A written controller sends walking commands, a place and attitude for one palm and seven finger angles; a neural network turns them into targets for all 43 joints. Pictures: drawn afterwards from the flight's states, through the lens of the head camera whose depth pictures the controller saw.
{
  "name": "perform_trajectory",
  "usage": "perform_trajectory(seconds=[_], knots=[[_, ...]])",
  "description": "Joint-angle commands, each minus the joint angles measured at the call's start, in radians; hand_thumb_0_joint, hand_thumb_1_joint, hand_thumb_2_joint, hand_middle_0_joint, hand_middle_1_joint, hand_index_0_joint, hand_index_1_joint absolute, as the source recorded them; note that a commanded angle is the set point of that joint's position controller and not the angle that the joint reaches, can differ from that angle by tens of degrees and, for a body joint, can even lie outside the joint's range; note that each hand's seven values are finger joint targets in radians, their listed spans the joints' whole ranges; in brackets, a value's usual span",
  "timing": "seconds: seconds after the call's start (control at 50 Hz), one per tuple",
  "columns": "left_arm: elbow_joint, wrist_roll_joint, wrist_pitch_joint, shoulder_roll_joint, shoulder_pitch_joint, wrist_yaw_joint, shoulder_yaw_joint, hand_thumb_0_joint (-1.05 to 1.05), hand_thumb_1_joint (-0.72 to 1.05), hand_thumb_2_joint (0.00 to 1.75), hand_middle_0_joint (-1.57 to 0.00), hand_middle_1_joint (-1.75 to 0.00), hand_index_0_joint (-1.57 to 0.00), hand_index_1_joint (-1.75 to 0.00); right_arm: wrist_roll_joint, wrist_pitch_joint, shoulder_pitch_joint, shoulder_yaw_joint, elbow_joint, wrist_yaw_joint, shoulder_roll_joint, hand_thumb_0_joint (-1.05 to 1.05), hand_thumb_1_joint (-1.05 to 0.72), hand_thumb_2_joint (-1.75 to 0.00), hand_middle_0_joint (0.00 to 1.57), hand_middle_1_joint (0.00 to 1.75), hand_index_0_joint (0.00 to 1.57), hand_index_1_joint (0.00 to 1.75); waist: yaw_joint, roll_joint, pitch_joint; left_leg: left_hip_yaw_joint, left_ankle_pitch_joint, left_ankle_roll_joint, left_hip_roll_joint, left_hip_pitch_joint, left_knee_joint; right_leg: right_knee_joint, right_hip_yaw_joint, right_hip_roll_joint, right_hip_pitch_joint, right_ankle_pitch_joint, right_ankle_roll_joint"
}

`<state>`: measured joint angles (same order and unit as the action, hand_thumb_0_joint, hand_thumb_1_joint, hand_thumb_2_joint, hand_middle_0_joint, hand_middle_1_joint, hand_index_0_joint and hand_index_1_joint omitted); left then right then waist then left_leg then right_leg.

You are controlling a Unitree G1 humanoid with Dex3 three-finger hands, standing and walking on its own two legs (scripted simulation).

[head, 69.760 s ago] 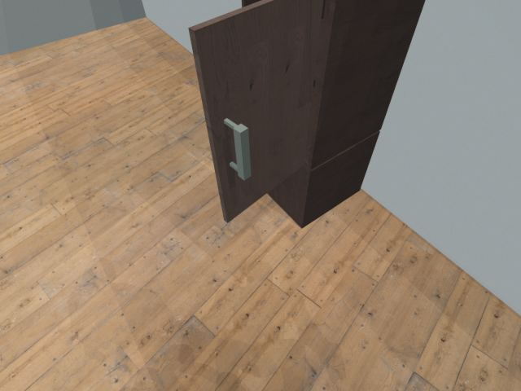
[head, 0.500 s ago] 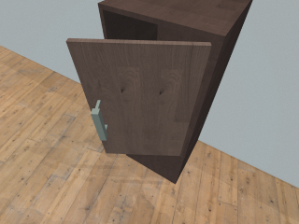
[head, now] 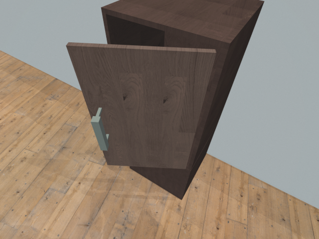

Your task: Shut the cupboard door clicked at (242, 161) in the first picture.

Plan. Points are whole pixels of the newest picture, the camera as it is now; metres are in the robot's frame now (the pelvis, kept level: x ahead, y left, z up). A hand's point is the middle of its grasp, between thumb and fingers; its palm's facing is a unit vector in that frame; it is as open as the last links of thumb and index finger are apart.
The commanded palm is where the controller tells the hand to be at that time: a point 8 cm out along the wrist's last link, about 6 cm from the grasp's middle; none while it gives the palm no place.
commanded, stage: come to a stop and stand still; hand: left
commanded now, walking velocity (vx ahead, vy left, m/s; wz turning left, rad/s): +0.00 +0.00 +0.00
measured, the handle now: (102, 129) +0.46 +0.23 -0.05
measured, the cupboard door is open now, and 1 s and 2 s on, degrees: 29 29 29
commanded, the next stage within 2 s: look again from close up in 0.14 s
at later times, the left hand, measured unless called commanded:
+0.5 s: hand out of the picture +0.01 +0.18 -0.18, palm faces +0.05 -0.97 -0.23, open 7.4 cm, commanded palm none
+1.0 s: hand out of the picture +0.10 +0.22 -0.10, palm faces +0.20 -0.97 -0.15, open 7.3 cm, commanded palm +0.08 +0.25 -0.07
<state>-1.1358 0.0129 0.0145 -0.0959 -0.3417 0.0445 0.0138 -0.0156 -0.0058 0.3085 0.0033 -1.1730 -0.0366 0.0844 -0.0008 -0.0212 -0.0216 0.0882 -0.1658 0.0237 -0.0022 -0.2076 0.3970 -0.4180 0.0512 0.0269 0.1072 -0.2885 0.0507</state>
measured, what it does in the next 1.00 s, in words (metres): stands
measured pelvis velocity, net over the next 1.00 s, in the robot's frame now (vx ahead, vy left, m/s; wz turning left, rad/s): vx -0.02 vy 0.04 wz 0.03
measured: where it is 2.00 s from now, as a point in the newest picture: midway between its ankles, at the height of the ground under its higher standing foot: outside the picture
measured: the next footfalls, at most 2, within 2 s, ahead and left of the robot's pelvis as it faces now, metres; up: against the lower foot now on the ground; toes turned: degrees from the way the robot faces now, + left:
none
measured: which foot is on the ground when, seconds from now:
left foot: down 0.00-1.00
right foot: down 0.00-1.00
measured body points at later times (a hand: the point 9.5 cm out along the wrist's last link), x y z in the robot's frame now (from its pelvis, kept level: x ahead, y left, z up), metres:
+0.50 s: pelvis +0.01 +0.00 -0.01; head +0.00 -0.01 +0.44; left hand +0.01 +0.23 -0.16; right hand +0.04 -0.23 -0.17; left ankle +0.03 +0.10 -0.74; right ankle -0.04 -0.08 -0.74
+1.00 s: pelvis -0.02 +0.04 -0.01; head -0.02 +0.05 +0.44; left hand +0.09 +0.27 -0.08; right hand +0.05 -0.20 -0.13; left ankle +0.03 +0.10 -0.74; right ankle -0.03 -0.08 -0.73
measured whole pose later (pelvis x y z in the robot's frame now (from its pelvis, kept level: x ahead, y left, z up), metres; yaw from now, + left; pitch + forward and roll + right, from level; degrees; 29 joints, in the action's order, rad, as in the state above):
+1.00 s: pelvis -0.02 +0.04 -0.01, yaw +2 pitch -1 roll +0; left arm -0.24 -0.12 0.01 -0.19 -0.52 0.08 0.00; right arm 0.03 -0.22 0.33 0.01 -0.87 -0.05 0.19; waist 0.02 -0.03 -0.01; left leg 0.09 -0.21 0.07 -0.05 -0.34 0.56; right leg -0.69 0.05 -0.02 0.29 -0.35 0.02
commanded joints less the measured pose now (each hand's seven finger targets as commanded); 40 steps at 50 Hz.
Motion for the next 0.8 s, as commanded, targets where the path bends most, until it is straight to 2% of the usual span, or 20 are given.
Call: perform_trajectory(seconds=[0.0, 0.2, 0.22, 0.24, 0.26, 0.28, 0.3, 0.32, 0.34, 0.36, 0.4, 0.42, 0.48, 0.5, 0.52, 0.6, 0.66, 0.74, 0.78], knots=[[0.014, -0.004, 0.013, -0.073, -0.094, 0.002, -0.015, 0.00, 0.90, 0.90, -0.20, -0.30, -0.20, -0.30, 0.005, -0.011, 0.058, -0.010, 0.027, -0.002, 0.080, 0.00, -0.90, -0.90, 0.20, 0.30, 0.20, 0.30, -0.004, 0.010, -0.091, -0.112, 0.030, 0.002, 0.103, 0.037, -0.058, 0.119, -0.129, -0.133, 0.140, 0.088, -0.002], [0.014, -0.003, 0.016, -0.077, -0.099, 0.002, -0.017, 0.00, 0.90, 0.90, -0.20, -0.30, -0.20, -0.30, 0.004, -0.014, 0.055, -0.009, 0.028, -0.004, 0.086, 0.00, -0.90, -0.90, 0.20, 0.30, 0.20, 0.30, -0.005, 0.018, -0.074, -0.110, 0.060, 0.000, 0.107, 0.047, -0.059, 0.120, -0.127, -0.131, 0.114, 0.127, -0.002], [0.115, 0.013, 0.030, -0.294, -0.040, 0.007, -0.008, 0.00, 0.90, 0.90, -0.20, -0.30, -0.20, -0.30, -0.016, -0.009, -0.058, -0.042, 0.165, 0.015, 0.212, 0.00, -0.90, -0.90, 0.20, 0.30, 0.20, 0.30, 0.027, 0.070, -0.159, -0.168, 0.127, 0.014, 0.041, 0.001, 0.023, 0.092, -0.135, -0.118, 0.224, 0.147, -0.004], [0.104, 0.008, 0.035, -0.198, -0.039, 0.009, -0.032, 0.00, 0.90, 0.90, -0.20, -0.30, -0.20, -0.30, -0.007, -0.034, -0.028, -0.051, 0.163, 0.004, 0.186, 0.00, -0.90, -0.90, 0.20, 0.30, 0.20, 0.30, 0.011, 0.127, -0.023, -0.142, 0.119, 0.012, 0.101, 0.019, 0.084, 0.044, -0.145, -0.163, 0.165, 0.119, 0.007], [0.100, 0.002, 0.040, -0.162, -0.051, 0.011, -0.020, 0.00, 0.90, 0.90, -0.20, -0.30, -0.20, -0.30, -0.004, -0.034, 0.000, -0.042, 0.153, 0.002, 0.140, 0.00, -0.90, -0.90, 0.20, 0.30, 0.20, 0.30, 0.014, 0.112, 0.076, -0.147, 0.104, 0.013, 0.092, 0.037, 0.114, 0.045, -0.162, -0.166, 0.113, 0.180, 0.021], [0.102, 0.002, 0.039, -0.138, -0.065, 0.012, -0.022, 0.00, 0.90, 0.90, -0.20, -0.30, -0.20, -0.30, -0.003, -0.028, 0.018, -0.039, 0.153, 0.000, 0.117, 0.00, -0.90, -0.90, 0.20, 0.30, 0.20, 0.30, 0.013, 0.039, 0.088, -0.131, 0.056, 0.006, 0.079, 0.004, 0.140, 0.054, -0.181, -0.184, 0.093, 0.221, 0.021], [0.106, 0.005, 0.036, -0.144, -0.063, 0.013, -0.026, 0.00, 0.90, 0.90, -0.20, -0.30, -0.20, -0.30, -0.003, -0.020, 0.028, -0.039, 0.158, 0.001, 0.116, 0.00, -0.90, -0.90, 0.20, 0.30, 0.20, 0.30, 0.016, -0.036, 0.058, -0.113, 0.007, -0.001, 0.060, -0.044, 0.159, 0.066, -0.196, -0.202, 0.086, 0.251, 0.026], [0.106, 0.008, 0.041, -0.143, -0.073, 0.016, -0.022, 0.00, 0.90, 0.90, -0.20, -0.30, -0.20, -0.30, -0.007, -0.018, 0.021, -0.031, 0.167, 0.006, 0.108, 0.00, -0.90, -0.90, 0.20, 0.30, 0.20, 0.30, 0.006, -0.107, 0.026, -0.094, -0.025, -0.001, 0.049, -0.081, 0.163, 0.057, -0.208, -0.219, 0.062, 0.404, 0.018], [0.109, 0.007, 0.040, -0.146, -0.067, 0.017, -0.028, 0.00, 0.90, 0.90, -0.20, -0.30, -0.20, -0.30, -0.005, -0.014, 0.014, -0.036, 0.170, 0.006, 0.116, 0.00, -0.90, -0.90, 0.20, 0.30, 0.20, 0.30, 0.014, -0.100, -0.008, -0.093, -0.054, -0.002, 0.049, -0.086, 0.173, 0.052, -0.201, -0.229, 0.087, 0.405, 0.025], [0.120, 0.007, 0.035, -0.156, -0.052, 0.017, -0.032, 0.00, 0.90, 0.90, -0.20, -0.30, -0.20, -0.30, -0.003, -0.009, 0.016, -0.038, 0.173, 0.006, 0.123, 0.00, -0.90, -0.90, 0.20, 0.30, 0.20, 0.30, 0.020, -0.085, -0.027, -0.093, -0.053, -0.003, 0.052, -0.082, 0.169, 0.054, -0.194, -0.224, 0.112, 0.353, 0.033], [0.140, 0.006, 0.027, -0.161, -0.043, 0.016, -0.036, 0.00, 0.90, 0.90, -0.20, -0.30, -0.20, -0.30, -0.002, -0.008, 0.012, -0.039, 0.177, 0.006, 0.128, 0.00, -0.90, -0.90, 0.20, 0.30, 0.20, 0.30, 0.018, -0.042, -0.053, -0.091, -0.004, -0.002, 0.059, -0.060, 0.139, 0.043, -0.174, -0.194, 0.139, 0.310, 0.030], [0.141, 0.008, 0.026, -0.153, -0.053, 0.016, -0.031, 0.00, 0.90, 0.90, -0.20, -0.30, -0.20, -0.30, -0.003, -0.011, 0.006, -0.032, 0.172, 0.007, 0.124, 0.00, -0.90, -0.90, 0.20, 0.30, 0.20, 0.30, 0.009, -0.034, -0.048, -0.086, 0.049, 0.003, 0.065, -0.049, 0.123, 0.023, -0.155, -0.179, 0.116, 0.376, 0.024], [0.157, 0.003, 0.017, -0.171, -0.047, 0.014, -0.035, 0.00, 0.90, 0.90, -0.20, -0.30, -0.20, -0.30, -0.001, -0.011, -0.009, -0.036, 0.176, 0.005, 0.156, 0.00, -0.90, -0.90, 0.20, 0.30, 0.20, 0.30, 0.004, 0.012, -0.064, -0.111, 0.089, 0.012, 0.085, -0.034, 0.094, 0.005, -0.132, -0.149, 0.132, 0.291, 0.004], [0.159, 0.003, 0.016, -0.172, -0.050, 0.014, -0.035, 0.00, 0.90, 0.90, -0.20, -0.30, -0.20, -0.30, -0.001, -0.012, -0.019, -0.036, 0.179, 0.005, 0.163, 0.00, -0.90, -0.90, 0.20, 0.30, 0.20, 0.30, 0.001, 0.014, -0.055, -0.115, 0.111, 0.017, 0.091, -0.024, 0.090, 0.002, -0.128, -0.144, 0.128, 0.285, 0.000], [0.162, 0.007, 0.015, -0.164, -0.061, 0.015, -0.031, 0.00, 0.90, 0.90, -0.20, -0.30, -0.20, -0.30, -0.001, -0.015, -0.024, -0.032, 0.177, 0.006, 0.159, 0.00, -0.90, -0.90, 0.20, 0.30, 0.20, 0.30, -0.007, 0.005, -0.039, -0.109, 0.165, 0.021, 0.094, -0.013, 0.095, -0.002, -0.124, -0.140, 0.105, 0.335, -0.004], [0.172, 0.002, 0.009, -0.177, -0.038, 0.013, -0.031, 0.00, 0.90, 0.90, -0.20, -0.30, -0.20, -0.30, -0.001, -0.011, -0.049, -0.032, 0.181, 0.008, 0.178, 0.00, -0.90, -0.90, 0.20, 0.30, 0.20, 0.30, -0.003, 0.022, -0.045, -0.122, 0.099, 0.021, 0.096, -0.007, 0.061, 0.012, -0.128, -0.138, 0.119, 0.225, -0.008], [0.177, 0.003, 0.005, -0.169, -0.038, 0.011, -0.025, 0.00, 0.90, 0.90, -0.20, -0.30, -0.20, -0.30, -0.001, -0.010, -0.063, -0.030, 0.179, 0.012, 0.176, 0.00, -0.90, -0.90, 0.20, 0.30, 0.20, 0.30, -0.005, -0.002, -0.062, -0.122, 0.045, 0.021, 0.092, -0.009, 0.037, 0.036, -0.135, -0.133, 0.136, 0.146, -0.011], [0.175, 0.004, 0.003, -0.164, -0.036, 0.009, -0.022, 0.00, 0.90, 0.90, -0.20, -0.30, -0.20, -0.30, 0.000, -0.012, -0.067, -0.028, 0.172, 0.014, 0.181, 0.00, -0.90, -0.90, 0.20, 0.30, 0.20, 0.30, -0.005, 0.018, -0.040, -0.127, 0.048, 0.024, 0.097, 0.012, 0.015, 0.040, -0.128, -0.130, 0.126, 0.131, -0.016], [0.168, 0.003, 0.002, -0.164, -0.033, 0.008, -0.021, 0.00, 0.90, 0.90, -0.20, -0.30, -0.20, -0.30, 0.000, -0.010, -0.071, -0.027, 0.166, 0.015, 0.186, 0.00, -0.90, -0.90, 0.20, 0.30, 0.20, 0.30, -0.002, 0.018, -0.052, -0.136, 0.012, 0.023, 0.098, 0.007, -0.006, 0.048, -0.127, -0.128, 0.136, 0.098, -0.018]])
